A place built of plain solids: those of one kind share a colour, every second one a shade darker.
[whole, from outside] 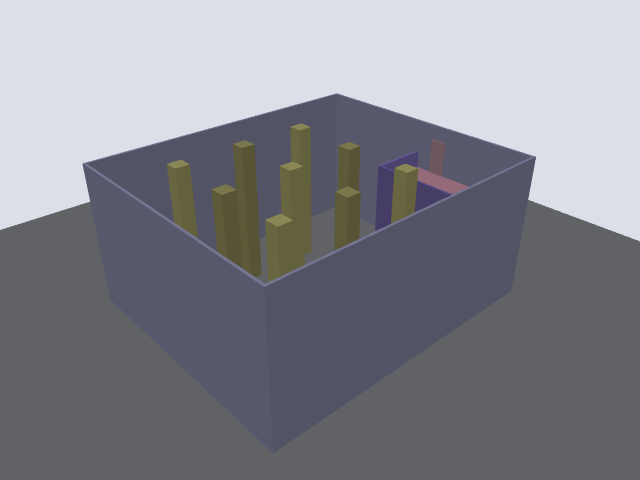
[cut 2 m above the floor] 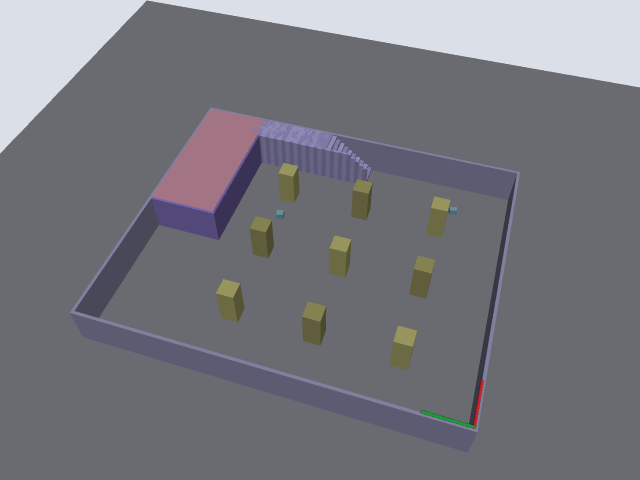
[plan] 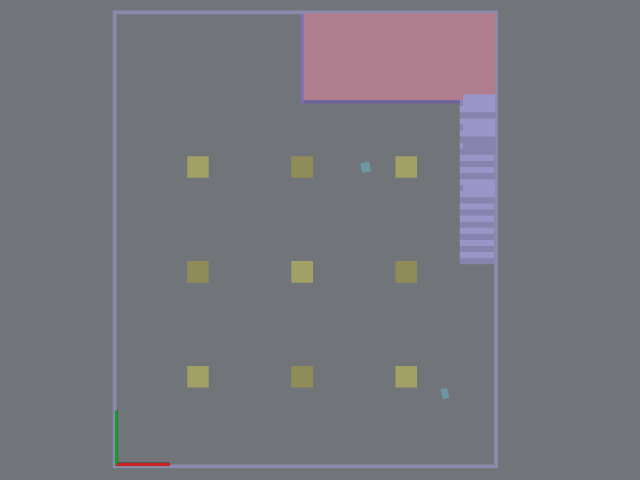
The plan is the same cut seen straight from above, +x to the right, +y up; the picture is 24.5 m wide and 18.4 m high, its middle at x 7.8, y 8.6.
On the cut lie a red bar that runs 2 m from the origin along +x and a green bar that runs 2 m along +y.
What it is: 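A covered reservoir's hall 14.5 x 17.2 m, 8.3 m high, on 9 brick piers 0.83 m square, 4.0 x 4.0 m apart; along one wall a straight stair 1.19 m broad in ONE RUN of 28 risers of 0.193 m from the floor to an entrance gallery 7.3 x 3.3 m at 5.41 m; closed guards 1.03 m over every tread and the gallery; no daylight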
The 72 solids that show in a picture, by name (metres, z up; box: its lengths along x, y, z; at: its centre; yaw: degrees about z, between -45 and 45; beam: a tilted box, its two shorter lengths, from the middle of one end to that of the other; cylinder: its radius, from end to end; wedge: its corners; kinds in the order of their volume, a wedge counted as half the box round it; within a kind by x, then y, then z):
{
 "gal_1": {"box": [7.35, 3.34, 5.46], "at": [10.85, 15.63, 2.68]},
 "wall_1": {"box": [0.15, 17.55, 8.37], "at": [-0.07, 8.62, 4.13]},
 "wall_2": {"box": [14.77, 0.15, 8.37], "at": [7.24, -0.07, 4.13]},
 "wall_3": {"box": [14.77, 0.15, 8.37], "at": [7.24, 17.32, 4.13]},
 "wall_4": {"box": [0.15, 17.55, 8.37], "at": [14.54, 8.62, 4.13]},
 "stair_1": {"box": [0.12, 0.23, 1.27], "at": [13.22, 7.79, 0.59]},
 "stair_2": {"box": [0.12, 0.23, 1.47], "at": [13.22, 8.02, 0.68]},
 "stair_3": {"box": [0.12, 0.23, 1.66], "at": [13.22, 8.25, 0.78]},
 "stair_4": {"box": [0.12, 0.23, 1.85], "at": [13.22, 8.48, 0.88]},
 "stair_5": {"box": [0.12, 0.23, 2.05], "at": [13.22, 8.72, 0.97]},
 "stair_6": {"box": [0.12, 0.23, 2.24], "at": [13.22, 8.95, 1.07]},
 "stair_7": {"box": [0.12, 0.23, 2.43], "at": [13.22, 9.18, 1.17]},
 "stair_8": {"box": [0.12, 0.23, 2.63], "at": [13.22, 9.42, 1.26]},
 "stair_9": {"box": [0.12, 0.23, 2.82], "at": [13.22, 9.65, 1.36]},
 "stair_10": {"box": [0.12, 0.23, 3.01], "at": [13.22, 9.88, 1.46]},
 "stair_11": {"box": [0.12, 0.23, 3.21], "at": [13.22, 10.12, 1.55]},
 "stair_12": {"box": [0.12, 0.23, 3.4], "at": [13.22, 10.35, 1.65]},
 "stair_13": {"box": [0.12, 0.23, 3.59], "at": [13.22, 10.58, 1.75]},
 "stair_14": {"box": [0.12, 0.23, 3.79], "at": [13.22, 10.81, 1.84]},
 "stair_15": {"box": [0.12, 0.23, 3.98], "at": [13.22, 11.05, 1.94]},
 "stair_16": {"box": [0.12, 0.23, 4.17], "at": [13.22, 11.28, 2.04]},
 "stair_17": {"box": [0.12, 0.23, 4.37], "at": [13.22, 11.51, 2.13]},
 "stair_18": {"box": [0.12, 0.23, 4.56], "at": [13.22, 11.75, 2.23]},
 "stair_19": {"box": [0.12, 0.23, 4.75], "at": [13.22, 11.98, 2.33]},
 "stair_20": {"box": [0.12, 0.23, 4.95], "at": [13.22, 12.21, 2.42]},
 "stair_21": {"box": [0.12, 0.23, 5.14], "at": [13.22, 12.45, 2.52]},
 "stair_22": {"box": [0.12, 0.23, 5.33], "at": [13.22, 12.68, 2.62]},
 "stair_23": {"box": [0.12, 0.23, 5.53], "at": [13.22, 12.91, 2.71]},
 "stair_24": {"box": [0.12, 0.23, 5.72], "at": [13.22, 13.14, 2.81]},
 "stair_25": {"box": [0.12, 0.23, 5.91], "at": [13.22, 13.38, 2.91]},
 "stair_26": {"box": [0.12, 0.23, 6.11], "at": [13.22, 13.61, 3.0]},
 "stair_27": {"box": [0.12, 0.23, 6.49], "at": [13.22, 13.84, 3.2]},
 "stair_28": {"box": [1.24, 0.69, 0.24], "at": [13.9, 8.02, 0.07]},
 "stair_29": {"box": [1.24, 0.69, 0.44], "at": [13.9, 8.25, 0.17]},
 "stair_30": {"box": [1.24, 0.69, 0.63], "at": [13.9, 8.48, 0.26]},
 "stair_31": {"box": [1.24, 0.69, 0.82], "at": [13.9, 8.71, 0.36]},
 "stair_32": {"box": [1.24, 0.69, 1.02], "at": [13.9, 8.95, 0.46]},
 "stair_33": {"box": [1.24, 0.69, 1.21], "at": [13.9, 9.18, 0.55]},
 "stair_34": {"box": [1.24, 0.69, 1.4], "at": [13.9, 9.41, 0.65]},
 "stair_35": {"box": [1.24, 0.69, 1.6], "at": [13.9, 9.65, 0.75]},
 "stair_36": {"box": [1.24, 0.69, 1.79], "at": [13.9, 9.88, 0.84]},
 "stair_37": {"box": [1.24, 0.69, 1.98], "at": [13.9, 10.11, 0.94]},
 "stair_38": {"box": [1.24, 0.69, 2.18], "at": [13.9, 10.35, 1.04]},
 "stair_39": {"box": [1.24, 0.69, 2.37], "at": [13.9, 10.58, 1.13]},
 "stair_40": {"box": [1.24, 0.69, 2.76], "at": [13.9, 11.04, 1.33]},
 "stair_41": {"box": [1.24, 0.69, 2.95], "at": [13.9, 11.28, 1.42]},
 "stair_42": {"box": [1.24, 0.69, 3.14], "at": [13.9, 11.51, 1.52]},
 "stair_43": {"box": [1.24, 0.69, 3.34], "at": [13.9, 11.74, 1.62]},
 "stair_44": {"box": [1.24, 0.69, 3.53], "at": [13.9, 11.98, 1.71]},
 "stair_45": {"box": [1.24, 0.69, 3.72], "at": [13.9, 12.21, 1.81]},
 "stair_46": {"box": [1.24, 0.69, 4.11], "at": [13.9, 12.68, 2.0]},
 "stair_47": {"box": [1.24, 0.69, 4.3], "at": [13.9, 12.91, 2.1]},
 "stair_48": {"box": [1.24, 0.69, 4.5], "at": [13.9, 13.14, 2.2]},
 "stair_49": {"box": [1.24, 0.69, 4.69], "at": [13.9, 13.37, 2.29]},
 "stair_50": {"box": [1.24, 0.69, 4.88], "at": [13.9, 13.61, 2.39]},
 "stair_51": {"box": [1.24, 0.69, 5.08], "at": [13.9, 13.84, 2.49]},
 "stair_52": {"box": [1.24, 0.69, 5.27], "at": [13.9, 14.07, 2.58]},
 "pier_1": {"box": [0.83, 0.83, 8.36], "at": [3.12, 3.36, 4.13]},
 "pier_2": {"box": [0.83, 0.83, 8.36], "at": [3.12, 7.38, 4.13]},
 "pier_3": {"box": [0.83, 0.83, 8.36], "at": [3.12, 11.4, 4.13]},
 "pier_4": {"box": [0.83, 0.83, 8.36], "at": [7.12, 3.36, 4.13]},
 "pier_5": {"box": [0.83, 0.83, 8.36], "at": [7.12, 7.38, 4.13]},
 "pier_6": {"box": [0.83, 0.83, 8.36], "at": [7.12, 11.4, 4.13]},
 "pier_7": {"box": [0.83, 0.83, 8.36], "at": [11.11, 3.36, 4.13]},
 "pier_8": {"box": [0.83, 0.83, 8.36], "at": [11.11, 7.38, 4.13]},
 "pier_9": {"box": [0.83, 0.83, 8.36], "at": [11.11, 11.4, 4.13]},
 "piece_1": {"box": [0.12, 0.02, 6.49], "at": [7.11, 13.85, 3.2]},
 "piece_2": {"box": [0.12, 3.41, 6.49], "at": [7.11, 15.54, 3.2]},
 "piece_3": {"box": [5.99, 0.12, 6.49], "at": [10.16, 13.9, 3.2]},
 "box_cardboard_1": {"box": [0.35, 0.38, 0.37], "at": [9.55, 11.39, 0.14], "yaw": 10.7},
 "box_cardboard_2": {"box": [0.26, 0.39, 0.38], "at": [12.59, 2.72, 0.14], "yaw": 14.7},
 "door_1": {"box": [0.95, 0.04, 2.1], "at": [8.57, 17.23, 6.41]}
}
